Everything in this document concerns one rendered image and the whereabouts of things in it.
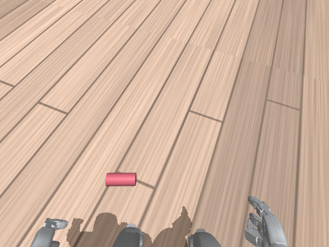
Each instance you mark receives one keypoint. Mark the right robot hand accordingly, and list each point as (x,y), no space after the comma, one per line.
(269,230)

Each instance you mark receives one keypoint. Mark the can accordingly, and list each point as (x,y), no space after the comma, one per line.
(120,179)

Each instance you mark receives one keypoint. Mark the left robot hand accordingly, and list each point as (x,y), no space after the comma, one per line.
(44,236)

